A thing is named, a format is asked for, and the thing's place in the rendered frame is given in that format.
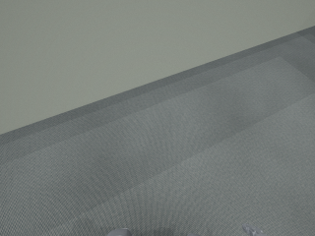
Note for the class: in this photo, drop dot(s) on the right robot hand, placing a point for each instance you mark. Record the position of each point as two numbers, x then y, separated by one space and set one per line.
252 230

